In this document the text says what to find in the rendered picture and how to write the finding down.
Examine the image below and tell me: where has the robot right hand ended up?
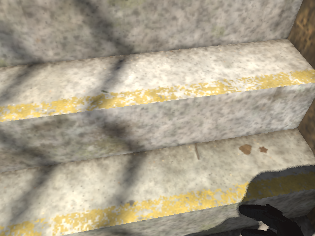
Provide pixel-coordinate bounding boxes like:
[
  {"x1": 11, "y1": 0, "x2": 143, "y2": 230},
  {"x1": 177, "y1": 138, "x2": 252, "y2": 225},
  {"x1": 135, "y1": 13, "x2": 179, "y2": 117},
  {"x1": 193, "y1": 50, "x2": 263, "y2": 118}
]
[{"x1": 239, "y1": 204, "x2": 304, "y2": 236}]

